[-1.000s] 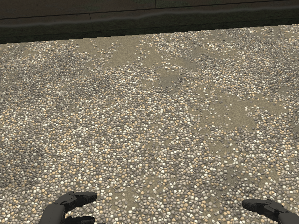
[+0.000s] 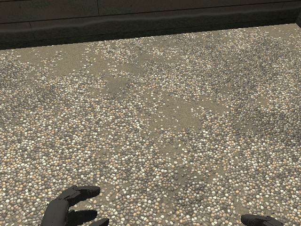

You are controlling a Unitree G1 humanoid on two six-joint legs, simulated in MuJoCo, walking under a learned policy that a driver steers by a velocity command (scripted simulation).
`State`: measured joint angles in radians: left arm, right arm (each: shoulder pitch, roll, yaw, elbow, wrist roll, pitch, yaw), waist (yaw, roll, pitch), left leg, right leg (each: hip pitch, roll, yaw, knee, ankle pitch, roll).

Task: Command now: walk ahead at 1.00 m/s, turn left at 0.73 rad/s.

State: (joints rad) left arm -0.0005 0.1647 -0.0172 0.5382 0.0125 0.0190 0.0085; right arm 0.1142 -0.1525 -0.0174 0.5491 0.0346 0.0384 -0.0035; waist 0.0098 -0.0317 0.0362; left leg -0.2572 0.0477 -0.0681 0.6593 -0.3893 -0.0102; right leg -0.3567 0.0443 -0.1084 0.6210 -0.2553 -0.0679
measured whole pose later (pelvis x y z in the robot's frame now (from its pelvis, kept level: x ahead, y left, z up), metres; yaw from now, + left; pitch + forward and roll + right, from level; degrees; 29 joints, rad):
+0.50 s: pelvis -0.01 +0.05 -0.03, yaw +24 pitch -1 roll -3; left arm 0.16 0.29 0.06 0.64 0.01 0.07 0.00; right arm 0.20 -0.24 -0.05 0.56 0.03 0.06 -0.01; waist -0.03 -0.05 0.02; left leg -0.49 -0.05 -0.03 0.92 -0.41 0.08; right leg -0.48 -0.10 -0.16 1.09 -0.62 0.07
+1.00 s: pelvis -0.01 +0.08 +0.00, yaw +26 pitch +0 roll -1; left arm 0.20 0.20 -0.02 0.58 -0.02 0.04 0.00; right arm -0.01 -0.19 0.03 0.49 -0.02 0.00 0.00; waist 0.05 0.03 0.00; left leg -0.43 -0.03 0.00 0.67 -0.26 -0.01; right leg -0.30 0.10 0.08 0.67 -0.37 -0.04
